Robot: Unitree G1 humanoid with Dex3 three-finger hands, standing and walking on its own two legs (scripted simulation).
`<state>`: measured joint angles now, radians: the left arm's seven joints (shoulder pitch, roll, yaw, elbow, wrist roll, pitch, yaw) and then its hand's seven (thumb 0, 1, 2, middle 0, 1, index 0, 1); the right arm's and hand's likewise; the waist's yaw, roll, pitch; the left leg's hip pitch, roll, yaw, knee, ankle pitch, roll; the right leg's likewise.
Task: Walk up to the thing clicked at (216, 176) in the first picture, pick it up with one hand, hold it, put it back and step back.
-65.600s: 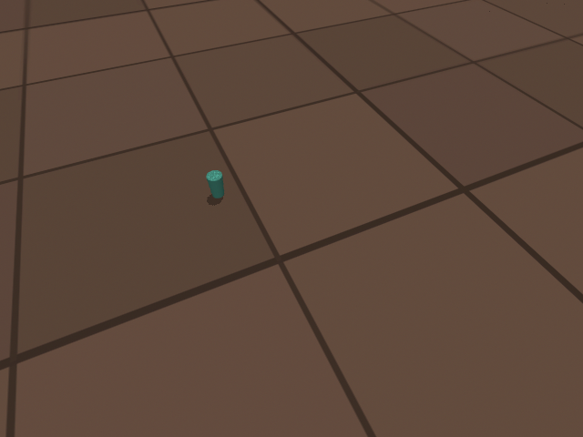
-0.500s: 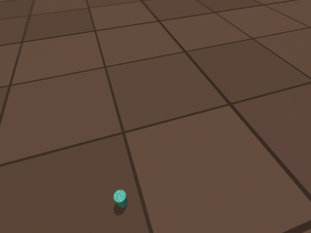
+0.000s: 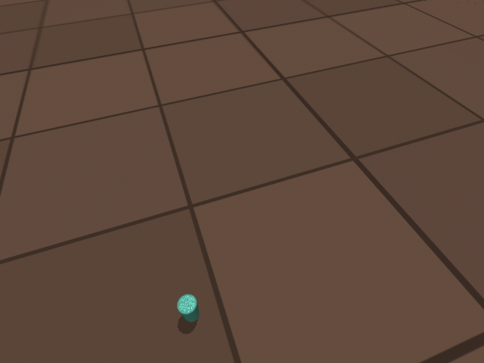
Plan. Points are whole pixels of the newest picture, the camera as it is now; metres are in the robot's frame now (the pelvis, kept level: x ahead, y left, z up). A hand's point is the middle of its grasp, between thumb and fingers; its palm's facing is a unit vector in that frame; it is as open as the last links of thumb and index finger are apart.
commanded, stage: stand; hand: left
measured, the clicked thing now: (189, 309) +0.44 +0.24 -0.71
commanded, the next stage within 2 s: step back in 1.10 s
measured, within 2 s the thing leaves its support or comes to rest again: neither
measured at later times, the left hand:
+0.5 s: hand out of the picture +0.11 +0.25 -0.15, palm faces -0.03 -0.94 -0.34, open 7.4 cm
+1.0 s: hand out of the picture +0.11 +0.24 -0.15, palm faces -0.04 -0.94 -0.35, open 7.4 cm
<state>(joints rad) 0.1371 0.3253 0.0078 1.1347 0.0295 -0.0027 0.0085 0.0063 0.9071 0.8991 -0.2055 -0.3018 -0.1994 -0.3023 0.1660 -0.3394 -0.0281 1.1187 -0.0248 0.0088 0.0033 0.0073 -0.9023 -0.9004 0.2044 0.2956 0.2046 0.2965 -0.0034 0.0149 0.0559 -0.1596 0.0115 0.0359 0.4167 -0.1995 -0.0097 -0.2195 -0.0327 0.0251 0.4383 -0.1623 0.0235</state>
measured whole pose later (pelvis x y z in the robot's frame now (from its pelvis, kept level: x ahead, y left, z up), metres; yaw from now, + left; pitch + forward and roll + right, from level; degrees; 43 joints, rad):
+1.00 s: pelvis +0.02 -0.01 +0.00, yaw -1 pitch -2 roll +1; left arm 0.10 0.33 0.02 1.13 0.02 0.00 0.00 0.01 0.91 0.90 -0.21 -0.30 -0.20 -0.30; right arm 0.12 -0.34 -0.02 1.14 -0.02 0.00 0.01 0.01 -0.90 -0.90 0.20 0.30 0.20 0.30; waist -0.01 0.01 0.06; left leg -0.12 0.03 0.05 0.37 -0.22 -0.02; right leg -0.19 -0.02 0.03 0.41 -0.18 0.02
